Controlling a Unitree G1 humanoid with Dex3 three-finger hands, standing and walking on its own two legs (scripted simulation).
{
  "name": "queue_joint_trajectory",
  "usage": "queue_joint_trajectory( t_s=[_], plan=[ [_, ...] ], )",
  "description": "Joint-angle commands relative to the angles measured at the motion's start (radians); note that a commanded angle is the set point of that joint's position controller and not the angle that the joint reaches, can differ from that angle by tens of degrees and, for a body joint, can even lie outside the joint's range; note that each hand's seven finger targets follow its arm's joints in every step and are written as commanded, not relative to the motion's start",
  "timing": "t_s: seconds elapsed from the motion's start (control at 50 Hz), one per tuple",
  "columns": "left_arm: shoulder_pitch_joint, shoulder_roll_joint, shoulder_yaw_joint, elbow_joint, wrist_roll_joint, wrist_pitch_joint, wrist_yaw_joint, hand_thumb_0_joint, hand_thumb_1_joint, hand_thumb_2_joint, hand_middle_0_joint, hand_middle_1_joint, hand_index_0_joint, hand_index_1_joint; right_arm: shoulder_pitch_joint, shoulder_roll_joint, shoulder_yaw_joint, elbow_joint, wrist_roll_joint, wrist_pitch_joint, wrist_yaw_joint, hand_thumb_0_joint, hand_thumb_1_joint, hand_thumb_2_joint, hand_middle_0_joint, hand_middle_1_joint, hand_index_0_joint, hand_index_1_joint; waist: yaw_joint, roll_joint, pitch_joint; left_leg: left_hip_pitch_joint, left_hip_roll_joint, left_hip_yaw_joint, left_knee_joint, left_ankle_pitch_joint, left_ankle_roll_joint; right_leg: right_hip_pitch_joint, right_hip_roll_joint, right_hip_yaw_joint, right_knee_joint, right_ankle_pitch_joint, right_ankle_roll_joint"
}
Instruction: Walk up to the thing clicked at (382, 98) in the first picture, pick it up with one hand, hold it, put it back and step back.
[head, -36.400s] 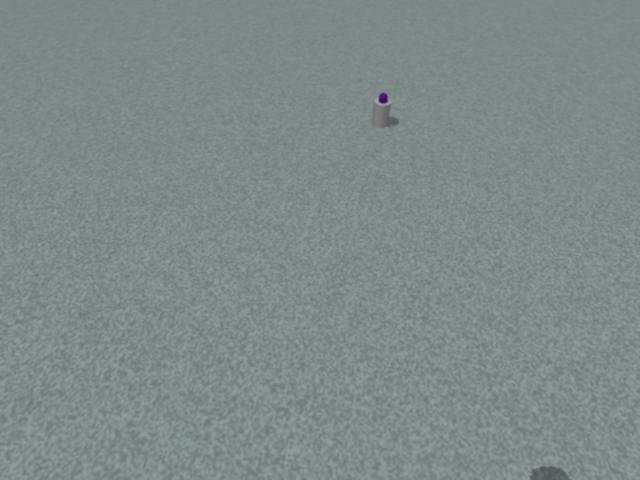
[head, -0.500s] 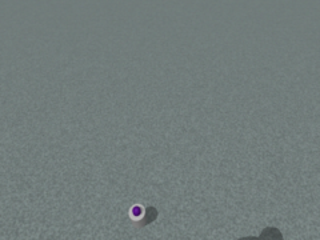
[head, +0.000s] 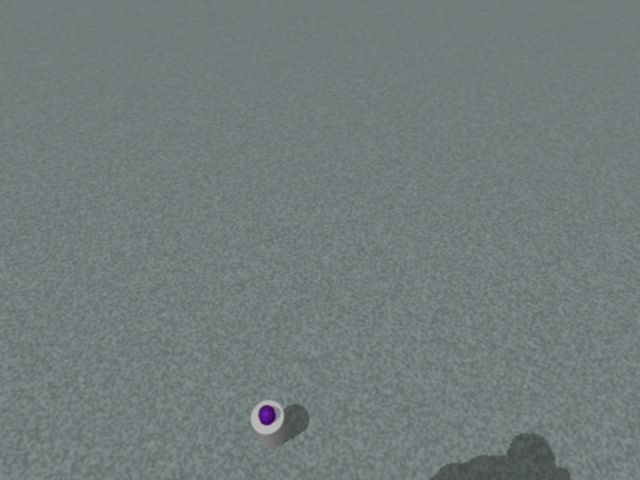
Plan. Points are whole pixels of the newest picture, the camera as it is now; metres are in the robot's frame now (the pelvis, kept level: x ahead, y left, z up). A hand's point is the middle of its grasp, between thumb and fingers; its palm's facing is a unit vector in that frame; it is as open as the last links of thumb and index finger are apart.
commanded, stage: stand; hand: left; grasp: from the side
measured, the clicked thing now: (269, 422) +0.40 +0.17 -0.69
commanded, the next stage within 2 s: step back in 0.96 s
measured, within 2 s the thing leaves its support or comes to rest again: neither
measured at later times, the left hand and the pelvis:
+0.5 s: hand out of the picture +0.09 +0.25 -0.16, palm faces -0.01 -0.94 -0.34, open 7.4 cm; pelvis +0.02 +0.00 +0.00, yaw +0 degrees
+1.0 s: hand out of the picture +0.09 +0.25 -0.16, palm faces +0.01 -0.94 -0.34, open 7.4 cm; pelvis +0.02 +0.00 +0.00, yaw +0 degrees
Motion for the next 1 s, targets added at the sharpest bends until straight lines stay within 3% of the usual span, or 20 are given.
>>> queue_joint_trajectory(
  t_s=[0.0, 0.04, 0.22, 0.4, 0.5, 0.66, 0.78, 0.92, 0.94, 0.98],
  plan=[
    [-0.049, 0.210, 0.030, -0.053, 0.000, -0.021, 0.011, 0.000, 0.900, 0.900, -0.200, -0.300, -0.200, -0.301, -0.042, -0.195, -0.029, -0.055, -0.001, -0.026, -0.012, 0.000, -0.900, -0.900, 0.200, 0.300, 0.200, 0.300, 0.004, -0.011, -0.052, -0.021, 0.098, -0.088, -0.074, 0.101, 0.031, 0.045, -0.096, 0.100, -0.067, 0.082, -0.024],
    [-0.043, 0.206, 0.029, -0.048, -0.001, -0.019, 0.010, 0.000, 0.900, 0.900, -0.200, -0.300, -0.200, -0.301, -0.048, -0.199, -0.030, -0.053, 0.000, -0.024, -0.012, 0.000, -0.900, -0.900, 0.200, 0.300, 0.200, 0.300, 0.007, -0.003, -0.041, -0.025, 0.098, -0.090, -0.081, 0.074, 0.031, 0.039, -0.093, 0.097, -0.073, 0.049, -0.023],
    [-0.052, 0.209, 0.032, -0.053, 0.000, -0.021, 0.007, 0.000, 0.900, 0.900, -0.200, -0.300, -0.200, -0.301, -0.062, -0.206, -0.030, -0.054, 0.002, -0.026, -0.011, 0.000, -0.900, -0.900, 0.200, 0.300, 0.200, 0.300, 0.002, 0.002, -0.055, -0.023, 0.102, -0.084, -0.089, 0.080, 0.028, 0.058, -0.099, 0.102, -0.080, 0.079, -0.022],
    [-0.059, 0.215, 0.035, -0.061, -0.002, -0.024, 0.007, 0.000, 0.900, 0.900, -0.200, -0.300, -0.200, -0.301, -0.074, -0.210, -0.031, -0.054, 0.003, -0.028, -0.010, 0.000, -0.900, -0.900, 0.200, 0.300, 0.200, 0.300, 0.000, -0.006, -0.083, 0.013, 0.110, -0.083, -0.080, 0.148, 0.028, 0.068, -0.103, 0.100, -0.077, 0.138, -0.021],
    [-0.062, 0.213, 0.035, -0.065, -0.004, -0.024, 0.009, 0.000, 0.900, 0.900, -0.200, -0.300, -0.200, -0.300, -0.074, -0.211, -0.029, -0.058, 0.003, -0.030, -0.012, 0.000, -0.900, -0.900, 0.200, 0.300, 0.200, 0.300, -0.003, -0.008, -0.109, 0.028, 0.114, -0.070, -0.064, 0.232, 0.033, 0.098, -0.111, 0.098, -0.058, 0.244, -0.023],
    [-0.055, 0.218, 0.036, -0.063, -0.003, -0.019, 0.007, 0.000, 0.900, 0.900, -0.200, -0.300, -0.200, -0.300, -0.087, -0.212, -0.030, -0.059, 0.003, -0.027, -0.010, 0.000, -0.900, -0.900, 0.200, 0.300, 0.200, 0.300, 0.003, -0.015, -0.069, 0.021, 0.113, -0.080, -0.087, 0.159, 0.027, 0.063, -0.102, 0.088, -0.076, 0.133, -0.021],
    [-0.055, 0.218, 0.037, -0.072, -0.005, -0.023, 0.005, 0.000, 0.900, 0.900, -0.200, -0.300, -0.200, -0.300, -0.084, -0.216, -0.031, -0.059, 0.004, -0.030, -0.008, 0.000, -0.900, -0.900, 0.200, 0.300, 0.200, 0.300, 0.002, -0.004, -0.086, 0.022, 0.114, -0.078, -0.083, 0.175, 0.027, 0.080, -0.108, 0.097, -0.076, 0.168, -0.026],
    [-0.057, 0.224, 0.039, -0.078, -0.004, -0.022, 0.004, 0.000, 0.900, 0.900, -0.200, -0.300, -0.200, -0.300, -0.082, -0.219, -0.032, -0.061, 0.003, -0.030, -0.008, 0.000, -0.900, -0.900, 0.200, 0.300, 0.200, 0.300, 0.000, -0.001, -0.078, 0.010, 0.113, -0.078, -0.095, 0.124, 0.028, 0.072, -0.106, 0.101, -0.082, 0.127, -0.029],
    [-0.054, 0.300, 0.084, -0.112, -0.025, -0.013, 0.006, 0.000, 0.900, 0.900, -0.200, -0.300, -0.200, -0.300, -0.118, -0.279, -0.058, -0.090, 0.012, -0.010, 0.001, 0.000, -0.900, -0.900, 0.200, 0.300, 0.200, 0.300, 0.000, -0.015, 0.030, -0.062, 0.092, -0.090, 0.018, 0.274, 0.056, -0.014, -0.095, 0.115, 0.000, 0.297, -0.035],
    [-0.037, 0.291, 0.090, -0.143, -0.028, -0.008, 0.011, 0.000, 0.900, 0.900, -0.200, -0.300, -0.200, -0.300, -0.080, -0.250, -0.058, -0.113, 0.026, 0.000, 0.003, 0.000, -0.900, -0.900, 0.200, 0.300, 0.200, 0.300, -0.010, -0.027, -0.048, -0.066, 0.081, -0.068, 0.089, 0.322, 0.063, 0.023, -0.106, 0.117, 0.044, 0.364, -0.064]
  ],
)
